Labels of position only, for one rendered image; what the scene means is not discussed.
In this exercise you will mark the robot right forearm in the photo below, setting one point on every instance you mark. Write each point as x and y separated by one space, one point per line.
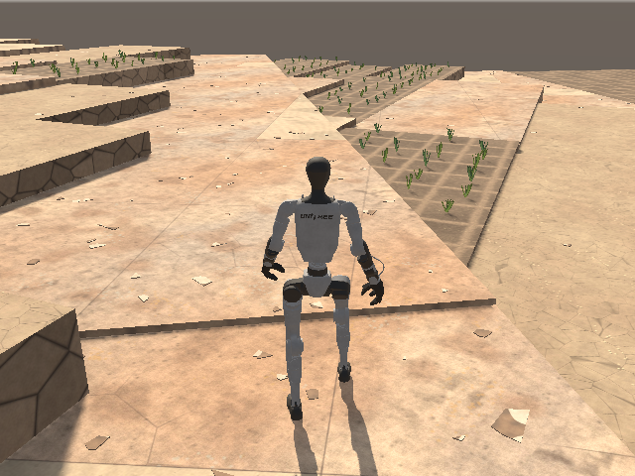
368 266

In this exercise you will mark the right robot hand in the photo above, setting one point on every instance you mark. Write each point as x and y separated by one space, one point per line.
378 290

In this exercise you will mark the robot left upper arm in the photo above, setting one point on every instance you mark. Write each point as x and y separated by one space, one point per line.
286 209

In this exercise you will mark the robot left thigh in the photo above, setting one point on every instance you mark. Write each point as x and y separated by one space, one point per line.
292 306

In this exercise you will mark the robot left forearm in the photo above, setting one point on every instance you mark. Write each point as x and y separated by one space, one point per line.
269 256

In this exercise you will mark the robot left shin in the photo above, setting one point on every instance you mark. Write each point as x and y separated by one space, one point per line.
294 370

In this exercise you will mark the left robot hand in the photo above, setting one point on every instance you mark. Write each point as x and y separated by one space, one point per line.
267 274

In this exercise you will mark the robot right upper arm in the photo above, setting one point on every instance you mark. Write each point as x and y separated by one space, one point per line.
349 210

